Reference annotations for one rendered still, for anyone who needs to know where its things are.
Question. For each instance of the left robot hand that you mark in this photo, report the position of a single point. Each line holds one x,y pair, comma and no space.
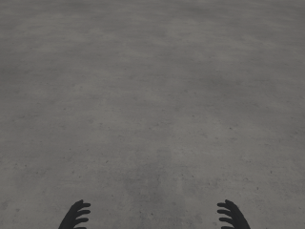
69,221

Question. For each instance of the right robot hand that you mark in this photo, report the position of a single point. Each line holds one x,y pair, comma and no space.
237,219

